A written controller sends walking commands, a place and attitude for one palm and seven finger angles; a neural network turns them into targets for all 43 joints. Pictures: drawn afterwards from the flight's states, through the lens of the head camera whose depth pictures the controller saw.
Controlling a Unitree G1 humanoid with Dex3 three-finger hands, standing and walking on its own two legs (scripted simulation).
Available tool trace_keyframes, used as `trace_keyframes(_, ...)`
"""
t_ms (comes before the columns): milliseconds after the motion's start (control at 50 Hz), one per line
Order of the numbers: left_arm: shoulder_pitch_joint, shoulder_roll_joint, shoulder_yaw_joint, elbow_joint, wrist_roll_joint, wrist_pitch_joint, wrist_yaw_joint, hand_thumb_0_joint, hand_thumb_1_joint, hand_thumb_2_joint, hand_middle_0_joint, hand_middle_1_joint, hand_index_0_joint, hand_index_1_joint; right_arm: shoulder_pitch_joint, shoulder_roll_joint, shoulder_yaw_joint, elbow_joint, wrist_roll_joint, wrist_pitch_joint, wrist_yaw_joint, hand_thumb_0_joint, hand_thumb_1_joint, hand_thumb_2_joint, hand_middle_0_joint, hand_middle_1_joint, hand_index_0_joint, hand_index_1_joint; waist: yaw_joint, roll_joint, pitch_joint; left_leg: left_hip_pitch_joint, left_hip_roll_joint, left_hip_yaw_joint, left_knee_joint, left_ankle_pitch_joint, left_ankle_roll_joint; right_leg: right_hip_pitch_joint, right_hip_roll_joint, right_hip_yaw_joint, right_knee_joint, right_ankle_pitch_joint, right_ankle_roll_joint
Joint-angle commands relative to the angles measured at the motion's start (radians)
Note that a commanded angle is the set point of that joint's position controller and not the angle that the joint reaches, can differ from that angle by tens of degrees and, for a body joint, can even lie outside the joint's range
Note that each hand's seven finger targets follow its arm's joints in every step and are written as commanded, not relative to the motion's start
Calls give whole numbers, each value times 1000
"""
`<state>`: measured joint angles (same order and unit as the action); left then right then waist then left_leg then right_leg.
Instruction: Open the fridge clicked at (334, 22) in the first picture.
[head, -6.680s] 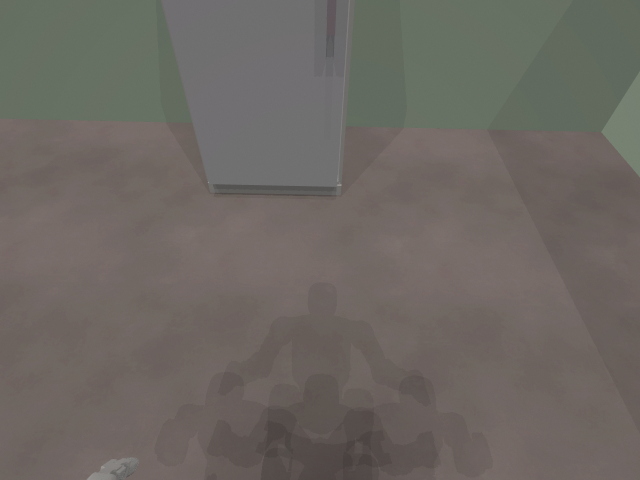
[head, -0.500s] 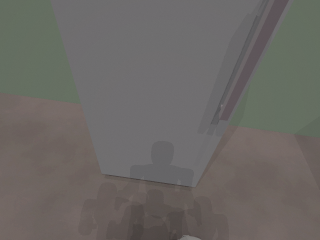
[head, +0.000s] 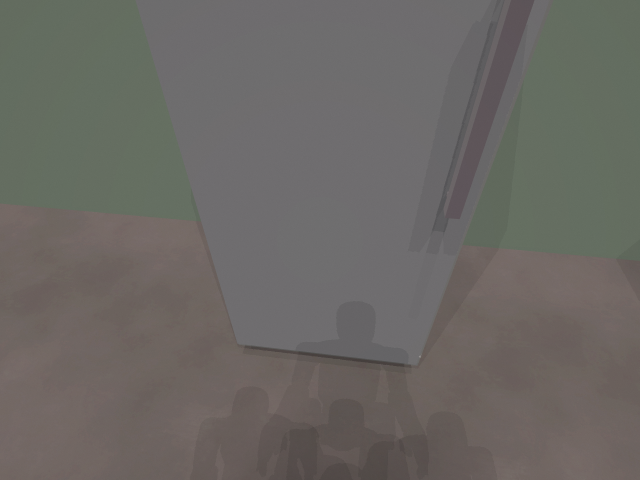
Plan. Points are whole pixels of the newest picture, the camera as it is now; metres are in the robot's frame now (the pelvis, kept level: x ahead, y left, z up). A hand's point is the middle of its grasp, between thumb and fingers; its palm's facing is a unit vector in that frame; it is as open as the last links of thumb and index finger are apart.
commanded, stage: come to a stop and stand still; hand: right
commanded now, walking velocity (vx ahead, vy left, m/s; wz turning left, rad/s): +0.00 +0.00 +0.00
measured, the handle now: (481, 105) +0.61 -0.20 +0.20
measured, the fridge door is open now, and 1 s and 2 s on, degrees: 0 0 0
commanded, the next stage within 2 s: look again from close up in 1.58 s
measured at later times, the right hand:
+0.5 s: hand out of the picture -0.08 -0.17 -0.18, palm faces +0.08 +0.99 -0.15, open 7.4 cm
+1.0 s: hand out of the picture -0.03 -0.21 -0.17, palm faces +0.01 +0.98 -0.19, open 7.4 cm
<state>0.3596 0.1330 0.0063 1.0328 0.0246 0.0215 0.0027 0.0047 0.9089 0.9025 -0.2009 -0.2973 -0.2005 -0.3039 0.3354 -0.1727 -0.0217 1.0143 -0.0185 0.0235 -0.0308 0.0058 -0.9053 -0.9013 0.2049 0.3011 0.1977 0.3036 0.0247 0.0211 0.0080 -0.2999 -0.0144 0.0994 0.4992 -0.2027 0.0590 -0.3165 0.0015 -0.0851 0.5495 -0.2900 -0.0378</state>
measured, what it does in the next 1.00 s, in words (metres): steps on the spot: left foot, then right foot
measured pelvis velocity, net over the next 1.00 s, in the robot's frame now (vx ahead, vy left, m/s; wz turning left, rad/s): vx -0.03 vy -0.03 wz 0.00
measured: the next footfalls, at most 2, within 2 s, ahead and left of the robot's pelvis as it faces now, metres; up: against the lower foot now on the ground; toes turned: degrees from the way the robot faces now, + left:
left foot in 0.24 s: +0.01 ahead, +0.09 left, +0.00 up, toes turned +2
right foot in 0.50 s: -0.03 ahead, -0.13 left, +0.00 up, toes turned -2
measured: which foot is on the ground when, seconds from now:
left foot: down 0.00-0.08, up 0.10-0.22, down 0.24-1.00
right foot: down 0.00-0.26, up 0.28-0.48, down 0.50-1.00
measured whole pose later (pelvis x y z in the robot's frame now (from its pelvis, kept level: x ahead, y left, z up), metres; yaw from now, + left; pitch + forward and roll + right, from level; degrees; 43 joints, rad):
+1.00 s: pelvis -0.03 -0.03 +0.00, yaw +0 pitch +0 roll +0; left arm 0.32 0.12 -0.02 1.11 0.01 -0.02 0.03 0.00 0.91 0.90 -0.20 -0.30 -0.20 -0.30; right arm 0.28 -0.17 0.00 1.08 -0.02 -0.01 -0.03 0.00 -0.91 -0.90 0.20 0.30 0.20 0.30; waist 0.00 0.01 0.03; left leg -0.23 0.02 0.02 0.48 -0.25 -0.01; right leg -0.15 0.02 -0.05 0.46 -0.30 -0.04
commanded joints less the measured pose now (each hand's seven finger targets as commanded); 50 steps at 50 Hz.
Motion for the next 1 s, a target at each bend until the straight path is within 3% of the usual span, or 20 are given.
trace_keyframes(0, 94, 101, 23, -10, 9, -8, 11, 0, 900, 900, -200, -300, -200, -300, -28, -109, -22, -74, -1, -18, -3, 0, -900, -900, 200, 300, 200, 300, 8, -79, 104, -141, 83, -142, -157, -418, -17, -42, -95, 169, -196, -305, -27)
trace_keyframes(60, -49, 161, 33, -45, 5, -11, 21, 0, 900, 900, -200, -300, -200, -300, 99, -42, -22, -24, -7, 3, 7, 0, -900, -900, 200, 300, 200, 300, -76, -226, 82, 147, -14, -19, 267, -179, -44, -349, -217, 311, -416, -469, -83)
trace_keyframes(100, -134, 166, 35, -68, -3, -17, 24, 0, 900, 900, -200, -300, -200, -300, 178, -22, -21, 1, -12, 11, 9, 0, -900, -900, 200, 300, 200, 300, -118, -226, 50, 182, -10, -26, 420, -180, -42, -385, -228, 309, -440, -399, -102)
trace_keyframes(140, -123, 156, 34, -70, 4, -20, 25, 0, 900, 900, -200, -300, -200, -300, 166, -5, -17, -8, -9, 0, 6, 0, -900, -900, 200, 300, 200, 300, -97, -147, 68, 135, 12, -38, 294, -235, -32, -288, -223, 289, -406, -337, -106)
trace_keyframes(180, -72, 156, 39, -51, 6, -6, 23, 0, 900, 900, -200, -300, -200, -300, 186, 9, -10, 4, -5, -10, 3, 0, -900, -900, 200, 300, 200, 300, -78, -75, 109, 160, 4, -32, 14, -258, -23, -248, -178, 251, -338, -379, -59)
trace_keyframes(200, -53, 138, 40, -44, 1, 0, 20, 0, 900, 900, -200, -300, -200, -300, 208, -11, -10, 13, -10, -13, -1, 0, -900, -900, 200, 300, 200, 300, -72, 6, 130, 130, 34, -104, -134, -315, -7, -224, -122, 203, -255, -339, -28)
trace_keyframes(220, -36, 93, 37, -54, -10, 10, 18, 0, 900, 900, -200, -300, -200, -300, 204, -50, -12, 8, -16, -17, -9, 0, -900, -900, 200, 300, 200, 300, -46, 131, 164, 29, 166, -332, -271, -523, 53, -230, -35, 127, -87, -244, 15)
trace_keyframes(240, -34, 70, 39, -67, -7, 22, 13, 0, 900, 900, -200, -300, -200, -300, 143, -110, -23, -19, -14, -15, -15, 0, -900, -900, 200, 300, 200, 300, -21, 233, 164, -163, 323, -489, -429, -677, 117, -126, 17, 50, 160, -104, 46)
trace_keyframes(260, -24, 99, 53, -63, -2, 28, 7, 0, 900, 900, -200, -300, -200, -300, 6, -122, -27, -57, -15, -20, -20, 0, -900, -900, 200, 300, 200, 300, 21, 186, 150, -303, 362, -491, -452, -609, 138, -42, 4, 83, 345, -73, 39)
trace_keyframes(300, 25, 100, 52, -30, -7, 20, 0, 0, 900, 900, -200, -300, -200, -300, -96, -107, -24, -86, -6, -47, -24, 0, -900, -900, 200, 300, 200, 300, 57, 166, 110, -277, 261, -372, -395, -452, 94, -15, -24, 100, 404, -18, 22)
trace_keyframes(340, 16, 68, 39, -30, -12, -1, -4, 0, 900, 900, -200, -300, -200, -300, -47, -92, -18, -71, -10, -52, -19, 0, -900, -900, 200, 300, 200, 300, 30, 127, 105, -170, 209, -280, -335, -303, 81, -32, -19, 57, 296, -44, 23)
trace_keyframes(380, -22, 51, 30, -45, -13, -17, 2, 0, 900, 900, -200, -300, -200, -300, 48, -96, -17, -37, -13, -49, -13, 0, -900, -900, 200, 300, 200, 300, -16, 92, 82, -39, 199, -293, -281, -236, 84, -22, -7, 34, 87, -79, 25)
trace_keyframes(420, -10, 36, 18, -28, -16, -32, 10, 0, 900, 900, -200, -300, -200, -300, 80, -95, -13, -13, -11, -44, -8, 0, -900, -900, 200, 300, 200, 300, -23, 48, 61, -9, 165, -262, -199, -176, 50, 86, -4, 41, -140, -14, 20)
trace_keyframes(440, 11, 54, 14, -21, -15, -43, 18, 0, 900, 900, -200, -300, -200, -300, 81, -83, -9, -11, -5, -42, -6, 0, -900, -900, 200, 300, 200, 300, -22, 3, 52, -11, 131, -234, -143, -133, 21, 132, -39, 83, -207, 29, 9)
trace_keyframes(480, -4, 106, 16, -20, -9, -61, 31, 0, 900, 900, -200, -300, -200, -300, 97, -49, -1, -3, 5, -48, 1, 0, -900, -900, 200, 300, 200, 300, -48, -116, 2, 25, 80, -163, -96, -3, -19, 127, -162, 196, -213, 166, -33)
trace_keyframes(500, -17, 123, 20, -36, -9, -60, 36, 0, 900, 900, -200, -300, -200, -300, 94, -49, -1, -8, 2, -53, 1, 0, -900, -900, 200, 300, 200, 300, -53, -45, -16, 72, 81, -158, -94, 50, -27, 93, -176, 179, -182, 188, -35)
trace_keyframes(540, -42, 107, 9, -7, -12, -60, 36, 0, 900, 900, -200, -300, -200, -300, 53, -71, 1, 13, 2, -44, 1, 0, -900, -900, 200, 300, 200, 300, -52, -137, -2, 131, 93, -135, -76, 49, -30, 48, -142, 164, -216, 146, -22)
trace_keyframes(600, -41, 101, 5, -2, -12, -53, 36, 0, 900, 900, -200, -300, -200, -300, 50, -74, 5, 22, -2, -39, 4, 0, -900, -900, 200, 300, 200, 300, -54, -59, 60, 138, 94, -140, -96, 7, -26, -16, -127, 167, -235, 9, -18)
trace_keyframes(680, -21, 107, 2, 8, -8, -47, 33, 0, 900, 900, -200, -300, -200, -300, 30, -75, 7, 26, 0, -34, 5, 0, -900, -900, 200, 300, 200, 300, -43, -48, 102, 108, 95, -153, -107, -56, -21, -33, -112, 172, -260, -97, -16)
trace_keyframes(980, 14, 97, -7, 44, -14, -57, 36, 0, 900, 900, -200, -300, -200, -300, 4, -78, 10, 34, 5, -43, -3, 0, -900, -900, 200, 300, 200, 300, -31, -4, 56, 127, 113, -153, -72, 90, -21, 64, -105, 132, -198, 137, -12)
